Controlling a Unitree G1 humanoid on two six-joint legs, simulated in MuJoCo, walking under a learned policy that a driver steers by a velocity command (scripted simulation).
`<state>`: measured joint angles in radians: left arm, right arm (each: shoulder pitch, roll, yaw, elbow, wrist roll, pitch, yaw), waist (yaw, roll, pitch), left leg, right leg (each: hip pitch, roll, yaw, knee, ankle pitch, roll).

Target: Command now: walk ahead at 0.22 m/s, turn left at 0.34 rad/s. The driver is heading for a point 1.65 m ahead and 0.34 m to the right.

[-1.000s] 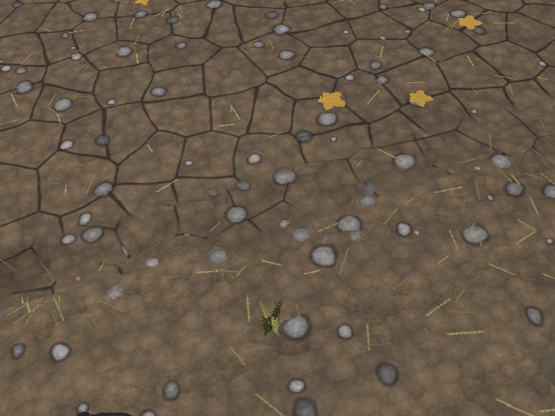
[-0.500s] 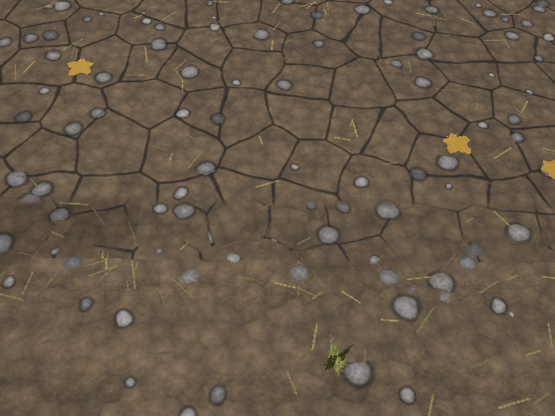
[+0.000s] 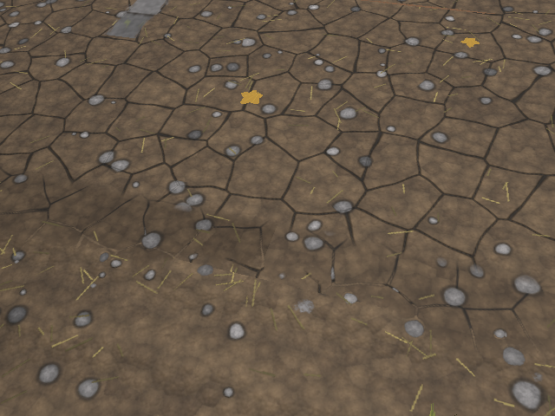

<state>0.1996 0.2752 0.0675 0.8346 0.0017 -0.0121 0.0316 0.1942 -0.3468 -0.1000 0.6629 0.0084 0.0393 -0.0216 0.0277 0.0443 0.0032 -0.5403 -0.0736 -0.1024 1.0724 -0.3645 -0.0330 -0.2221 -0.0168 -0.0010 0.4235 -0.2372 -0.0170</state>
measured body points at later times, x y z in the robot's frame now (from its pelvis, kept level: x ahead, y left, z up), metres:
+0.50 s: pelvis +0.14 +0.06 +0.00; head +0.16 +0.07 +0.45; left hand +0.27 +0.33 -0.11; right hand +0.18 -0.22 -0.11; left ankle +0.05 +0.15 -0.74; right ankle +0.26 -0.10 -0.68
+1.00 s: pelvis +0.36 +0.01 +0.00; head +0.40 +0.00 +0.45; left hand +0.45 +0.28 -0.12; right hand +0.51 -0.26 -0.12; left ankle +0.42 +0.18 -0.70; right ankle +0.41 -0.07 -0.74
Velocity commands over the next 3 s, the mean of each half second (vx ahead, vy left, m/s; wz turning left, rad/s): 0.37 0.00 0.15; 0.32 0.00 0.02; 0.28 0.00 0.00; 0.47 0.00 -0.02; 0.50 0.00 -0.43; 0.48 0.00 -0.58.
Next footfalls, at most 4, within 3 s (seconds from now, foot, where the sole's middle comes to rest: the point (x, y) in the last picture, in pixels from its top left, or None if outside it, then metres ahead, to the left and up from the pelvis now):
0.24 left None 0.09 0.16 -0.78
0.72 right None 0.45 -0.07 -0.78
1.14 left None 0.47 0.17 -0.78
1.46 right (354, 392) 0.55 -0.09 -0.78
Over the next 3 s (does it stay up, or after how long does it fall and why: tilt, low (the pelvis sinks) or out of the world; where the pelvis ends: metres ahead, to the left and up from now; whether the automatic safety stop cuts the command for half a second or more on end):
stays up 1.32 -0.07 -0.02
